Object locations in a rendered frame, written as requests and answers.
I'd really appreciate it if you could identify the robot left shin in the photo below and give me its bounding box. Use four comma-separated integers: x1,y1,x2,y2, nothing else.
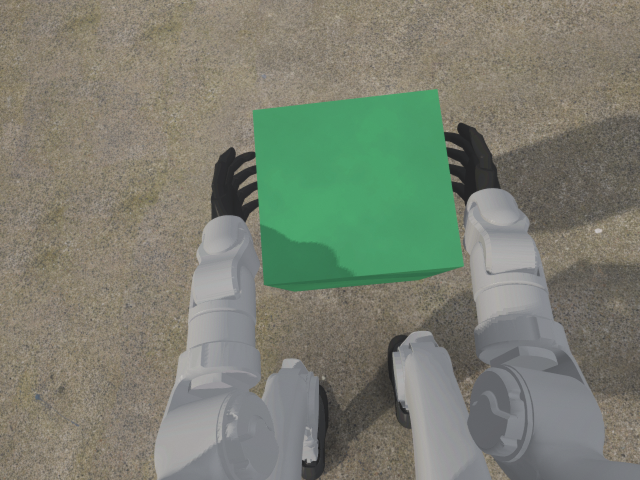
265,358,319,461

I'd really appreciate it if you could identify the left robot upper arm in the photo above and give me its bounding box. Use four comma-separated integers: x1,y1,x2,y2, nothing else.
155,389,279,480

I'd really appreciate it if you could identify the robot right forearm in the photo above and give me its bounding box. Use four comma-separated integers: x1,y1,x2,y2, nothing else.
463,188,605,447

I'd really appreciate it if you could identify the carton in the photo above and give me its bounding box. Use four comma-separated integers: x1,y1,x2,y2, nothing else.
253,89,464,292

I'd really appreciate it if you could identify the robot left thigh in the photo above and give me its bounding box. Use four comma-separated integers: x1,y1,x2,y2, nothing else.
261,368,319,480

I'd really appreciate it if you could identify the left robot hand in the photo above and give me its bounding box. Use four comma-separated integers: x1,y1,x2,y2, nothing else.
211,147,259,222

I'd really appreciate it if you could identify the robot left forearm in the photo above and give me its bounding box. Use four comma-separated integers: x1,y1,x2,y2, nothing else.
154,215,261,474

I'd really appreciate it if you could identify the right robot hand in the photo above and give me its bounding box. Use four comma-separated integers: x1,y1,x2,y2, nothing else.
444,123,501,206

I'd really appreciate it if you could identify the right robot upper arm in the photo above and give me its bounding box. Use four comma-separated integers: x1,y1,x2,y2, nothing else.
467,364,640,480

